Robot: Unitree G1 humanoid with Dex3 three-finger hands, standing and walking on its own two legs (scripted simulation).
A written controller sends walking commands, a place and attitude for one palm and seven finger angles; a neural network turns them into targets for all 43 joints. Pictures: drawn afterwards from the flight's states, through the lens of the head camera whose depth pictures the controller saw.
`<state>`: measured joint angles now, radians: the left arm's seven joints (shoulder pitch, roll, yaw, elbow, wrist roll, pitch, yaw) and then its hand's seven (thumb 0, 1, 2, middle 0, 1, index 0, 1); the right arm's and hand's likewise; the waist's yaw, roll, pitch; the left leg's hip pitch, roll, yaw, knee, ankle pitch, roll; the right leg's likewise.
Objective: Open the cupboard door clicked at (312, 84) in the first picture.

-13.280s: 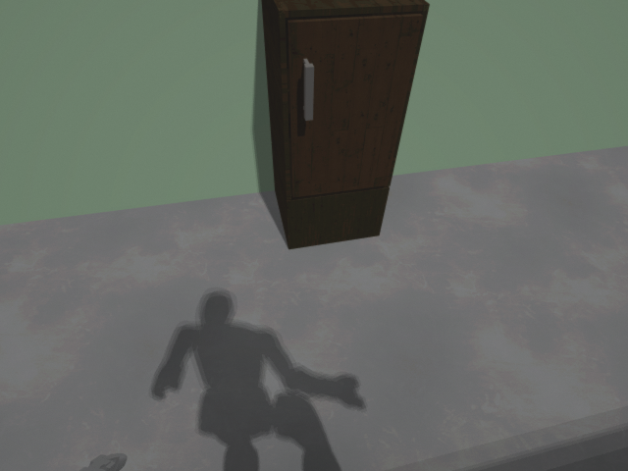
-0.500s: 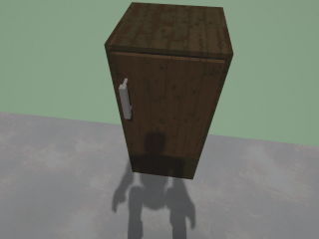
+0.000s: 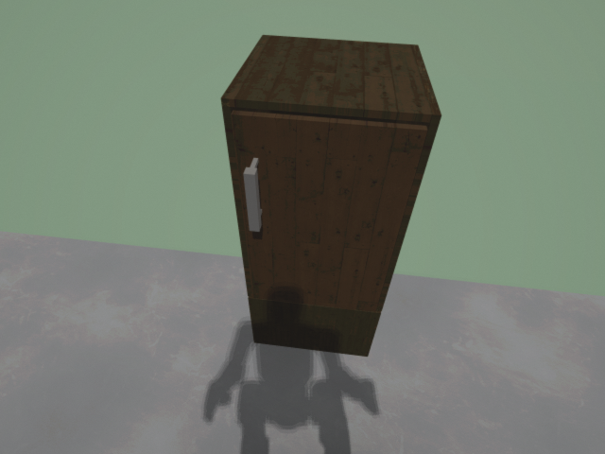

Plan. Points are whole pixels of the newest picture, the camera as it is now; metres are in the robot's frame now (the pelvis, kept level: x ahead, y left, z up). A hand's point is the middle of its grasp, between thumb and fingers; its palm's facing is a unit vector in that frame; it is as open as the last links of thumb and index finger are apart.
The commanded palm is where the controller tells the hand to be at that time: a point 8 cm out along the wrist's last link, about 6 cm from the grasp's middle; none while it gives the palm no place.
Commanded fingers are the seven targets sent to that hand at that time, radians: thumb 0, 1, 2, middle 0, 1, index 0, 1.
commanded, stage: come to a stop and stand still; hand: left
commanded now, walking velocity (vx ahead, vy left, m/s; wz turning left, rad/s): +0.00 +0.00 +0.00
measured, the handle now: (255, 195) +0.63 +0.13 -0.02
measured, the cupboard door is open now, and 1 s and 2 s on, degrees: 0 0 0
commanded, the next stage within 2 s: look again from close up in 0.48 s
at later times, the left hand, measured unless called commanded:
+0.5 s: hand out of the picture +0.02 +0.24 -0.14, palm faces +0.02 -0.95 -0.31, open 7.4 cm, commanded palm none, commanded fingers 0.00 0.90 0.90 -0.20 -0.30 -0.20 -0.30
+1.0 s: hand out of the picture +0.04 +0.20 -0.15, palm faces +0.01 -0.97 -0.25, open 7.4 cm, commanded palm none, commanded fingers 0.00 0.90 0.90 -0.20 -0.30 -0.20 -0.30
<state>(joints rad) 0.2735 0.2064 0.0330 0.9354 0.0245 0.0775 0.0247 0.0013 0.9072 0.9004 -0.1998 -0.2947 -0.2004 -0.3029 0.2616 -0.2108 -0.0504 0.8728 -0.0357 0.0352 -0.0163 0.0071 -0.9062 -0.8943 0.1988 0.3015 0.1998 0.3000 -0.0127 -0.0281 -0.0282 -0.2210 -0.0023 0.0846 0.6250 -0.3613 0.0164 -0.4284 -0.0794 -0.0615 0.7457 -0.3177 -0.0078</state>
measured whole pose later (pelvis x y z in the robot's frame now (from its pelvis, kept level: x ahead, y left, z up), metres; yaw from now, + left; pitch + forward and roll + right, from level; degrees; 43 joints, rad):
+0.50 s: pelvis -0.03 +0.02 +0.01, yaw +1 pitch -2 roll +1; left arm 0.28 0.25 0.03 0.99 0.02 0.01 0.02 0.00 0.91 0.90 -0.20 -0.29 -0.20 -0.30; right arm 0.34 -0.25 -0.03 1.01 -0.02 0.01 0.00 0.01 -0.90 -0.89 0.20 0.30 0.20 0.30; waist -0.02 0.01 -0.01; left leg -0.21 -0.03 0.09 0.47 -0.23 0.04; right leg -0.31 -0.05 -0.07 0.49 -0.15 -0.02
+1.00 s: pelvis +0.01 +0.01 +0.02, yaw +1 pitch -1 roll +0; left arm 0.24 0.21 -0.01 1.08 0.01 -0.01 0.03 0.00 0.90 0.90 -0.20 -0.29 -0.20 -0.30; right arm 0.26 -0.23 0.00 1.09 -0.01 -0.02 -0.01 0.01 -0.91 -0.89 0.20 0.30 0.20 0.30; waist -0.01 0.01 0.01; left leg -0.15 0.00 0.06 0.41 -0.25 0.02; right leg -0.24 -0.01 -0.09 0.41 -0.16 -0.03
